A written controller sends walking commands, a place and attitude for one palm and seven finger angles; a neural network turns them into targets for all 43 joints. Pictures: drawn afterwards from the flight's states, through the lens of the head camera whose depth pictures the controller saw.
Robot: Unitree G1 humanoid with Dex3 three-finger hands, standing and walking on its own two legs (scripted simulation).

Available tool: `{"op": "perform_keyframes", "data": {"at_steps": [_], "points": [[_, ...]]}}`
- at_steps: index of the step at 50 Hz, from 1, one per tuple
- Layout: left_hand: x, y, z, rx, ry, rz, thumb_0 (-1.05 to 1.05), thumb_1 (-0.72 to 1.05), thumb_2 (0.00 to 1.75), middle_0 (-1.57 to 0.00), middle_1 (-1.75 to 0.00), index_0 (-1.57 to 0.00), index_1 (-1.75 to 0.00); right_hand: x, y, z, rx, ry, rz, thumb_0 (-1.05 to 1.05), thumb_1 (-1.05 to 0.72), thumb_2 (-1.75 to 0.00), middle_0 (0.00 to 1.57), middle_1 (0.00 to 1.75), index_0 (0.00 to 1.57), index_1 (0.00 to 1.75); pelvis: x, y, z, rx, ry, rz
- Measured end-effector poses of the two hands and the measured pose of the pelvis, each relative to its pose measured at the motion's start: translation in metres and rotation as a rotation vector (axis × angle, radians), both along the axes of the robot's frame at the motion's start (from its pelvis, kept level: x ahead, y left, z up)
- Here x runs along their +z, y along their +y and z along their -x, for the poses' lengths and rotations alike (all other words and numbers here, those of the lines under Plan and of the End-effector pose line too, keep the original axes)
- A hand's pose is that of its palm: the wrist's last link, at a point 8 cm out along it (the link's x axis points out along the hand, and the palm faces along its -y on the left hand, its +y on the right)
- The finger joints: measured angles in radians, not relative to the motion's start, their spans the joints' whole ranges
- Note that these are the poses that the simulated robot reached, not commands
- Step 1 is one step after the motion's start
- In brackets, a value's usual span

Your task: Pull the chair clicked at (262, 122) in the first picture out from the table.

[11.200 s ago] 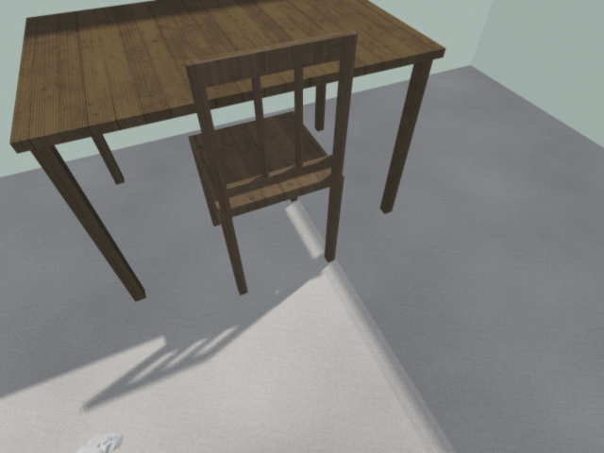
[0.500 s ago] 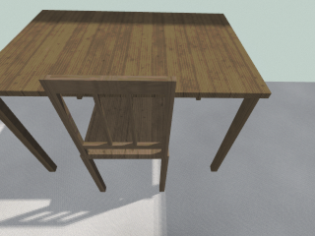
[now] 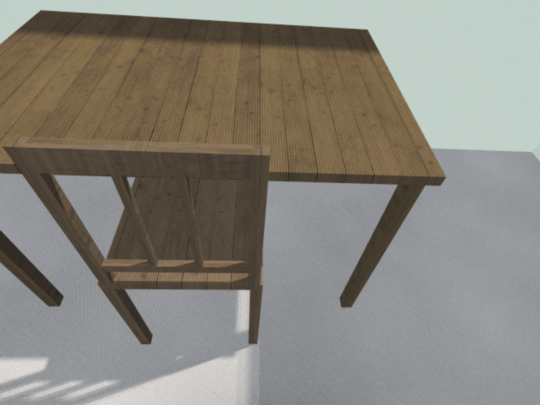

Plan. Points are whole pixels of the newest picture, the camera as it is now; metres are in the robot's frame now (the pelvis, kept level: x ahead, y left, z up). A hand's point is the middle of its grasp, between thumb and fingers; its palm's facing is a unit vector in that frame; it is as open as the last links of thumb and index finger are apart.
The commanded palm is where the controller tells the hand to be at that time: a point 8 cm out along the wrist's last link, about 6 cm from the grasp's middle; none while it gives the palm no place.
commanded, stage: come to a stop and stand still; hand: left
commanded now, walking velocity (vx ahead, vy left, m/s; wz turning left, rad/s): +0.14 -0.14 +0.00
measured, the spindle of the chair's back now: (138, 224) +0.44 +0.28 -0.06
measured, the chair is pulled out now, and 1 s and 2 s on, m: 0.00 0.00 0.00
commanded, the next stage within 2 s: none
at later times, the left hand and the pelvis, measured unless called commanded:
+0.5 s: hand out of the picture +0.08 +0.15 -0.16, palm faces +0.12 -0.96 -0.25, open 7.3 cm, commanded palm none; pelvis +0.04 -0.04 +0.01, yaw +4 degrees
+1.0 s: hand out of the picture -0.05 +0.18 -0.17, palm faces +0.03 -0.98 -0.17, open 7.4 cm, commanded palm none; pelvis -0.01 +0.01 +0.01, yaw +1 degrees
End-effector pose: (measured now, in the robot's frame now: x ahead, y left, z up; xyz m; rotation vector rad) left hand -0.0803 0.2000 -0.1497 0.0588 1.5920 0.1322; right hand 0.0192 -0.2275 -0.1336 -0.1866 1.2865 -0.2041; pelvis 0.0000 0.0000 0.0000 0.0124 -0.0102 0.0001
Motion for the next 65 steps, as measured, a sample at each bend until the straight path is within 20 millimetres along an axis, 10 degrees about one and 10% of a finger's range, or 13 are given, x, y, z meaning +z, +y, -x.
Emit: {"op": "perform_keyframes", "data": {"at_steps": [9, 22, 32, 42, 57, 65], "points": [[0.018, -0.008, -0.101, 0.002, -0.235, -0.079, 0.01, 0.92, 0.90, -0.20, -0.30, -0.20, -0.30, 0.001, -0.027, -0.008, 0.060, 0.127, -0.056, 0.01, -0.90, -0.90, 0.20, 0.30, 0.20, 0.30, 0.010, -0.033, -0.025, 0.037, 0.021, 0.021], [0.022, -0.020, -0.153, -0.004, -0.284, -0.145, 0.01, 0.93, 0.89, -0.20, -0.30, -0.20, -0.30, -0.003, -0.064, -0.068, 0.061, 0.088, -0.038, 0.01, -0.91, -0.90, 0.20, 0.30, 0.19, 0.30, 0.008, -0.056, -0.048, 0.060, 0.018, -0.016], [-0.004, 0.040, -0.122, 0.025, -0.264, -0.139, 0.00, 0.91, 0.90, -0.20, -0.30, -0.20, -0.30, 0.019, -0.030, -0.096, 0.111, -0.119, 0.043, 0.01, -0.91, -0.90, 0.20, 0.30, 0.19, 0.30, -0.003, -0.014, -0.021, 0.050, -0.037, 0.008], [0.007, 0.043, -0.069, 0.016, -0.187, -0.069, 0.00, 0.91, 0.90, -0.19, -0.30, -0.20, -0.30, 0.023, 0.015, -0.055, 0.095, -0.077, -0.010, 0.00, -0.94, -0.90, 0.21, 0.30, 0.20, 0.30, 0.012, 0.009, -0.007, 0.034, 0.016, 0.017], [0.021, 0.016, -0.015, -0.006, -0.085, -0.075, 0.00, 0.91, 0.90, -0.20, -0.30, -0.20, -0.30, 0.003, 0.001, 0.071, -0.037, 0.205, -0.065, 0.01, -0.91, -0.90, 0.20, 0.30, 0.20, 0.30, 0.014, -0.001, 0.021, 0.044, 0.011, 0.009], [0.011, -0.016, -0.008, -0.014, -0.096, -0.034, 0.00, 0.91, 0.90, -0.19, -0.30, -0.20, -0.30, -0.001, 0.005, 0.097, -0.073, 0.232, -0.097, 0.01, -0.91, -0.90, 0.20, 0.30, 0.19, 0.30, 0.011, -0.016, 0.018, 0.026, -0.037, 0.025]]}}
